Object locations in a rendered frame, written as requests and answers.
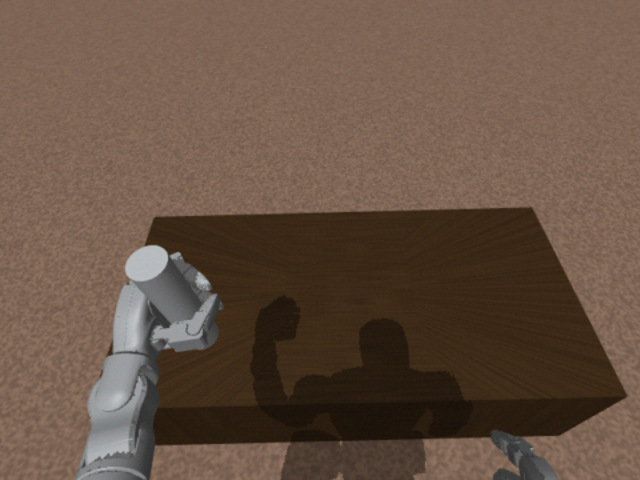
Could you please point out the right robot hand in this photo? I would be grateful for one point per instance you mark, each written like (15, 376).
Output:
(522, 456)

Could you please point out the left robot hand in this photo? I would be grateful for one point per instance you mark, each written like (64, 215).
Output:
(140, 327)

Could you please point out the left robot arm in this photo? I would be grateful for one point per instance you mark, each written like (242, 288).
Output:
(122, 405)

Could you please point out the can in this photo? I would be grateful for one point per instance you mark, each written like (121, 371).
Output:
(153, 271)

